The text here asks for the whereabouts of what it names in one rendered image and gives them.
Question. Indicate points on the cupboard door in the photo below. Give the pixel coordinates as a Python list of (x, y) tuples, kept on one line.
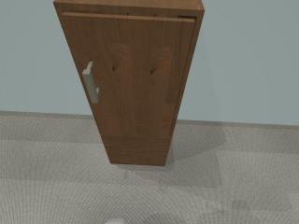
[(138, 65)]

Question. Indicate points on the handle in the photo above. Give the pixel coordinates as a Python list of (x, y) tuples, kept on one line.
[(89, 82)]

